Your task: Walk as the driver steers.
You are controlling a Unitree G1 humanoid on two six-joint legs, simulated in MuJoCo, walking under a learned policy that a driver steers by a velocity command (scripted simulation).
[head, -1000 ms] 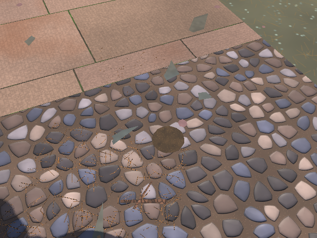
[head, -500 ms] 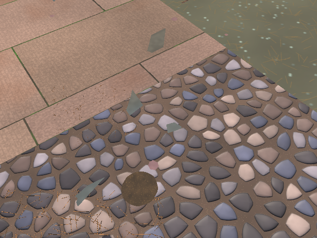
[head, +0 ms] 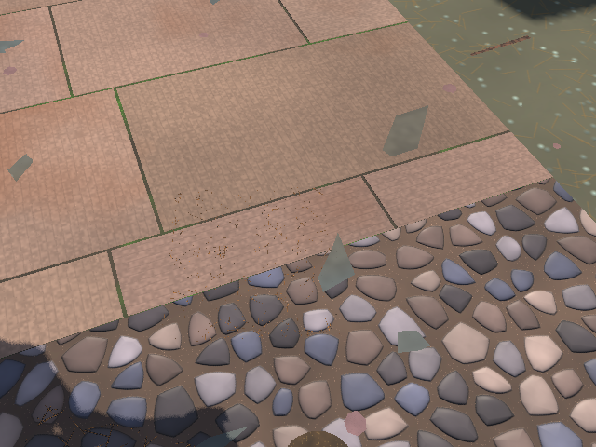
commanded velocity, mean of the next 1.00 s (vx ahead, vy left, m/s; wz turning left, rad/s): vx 0.50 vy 0.00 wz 0.58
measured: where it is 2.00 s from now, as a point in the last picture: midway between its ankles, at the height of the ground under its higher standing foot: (132, 263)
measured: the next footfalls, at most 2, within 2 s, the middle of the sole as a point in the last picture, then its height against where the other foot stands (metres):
right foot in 0.28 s outside the picture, level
left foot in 0.80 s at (200, 424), level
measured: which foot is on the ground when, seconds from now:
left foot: down 0.00-0.28, up 0.30-0.78, down 0.80-1.00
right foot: up 0.00-0.26, down 0.28-0.78, up 0.80-1.00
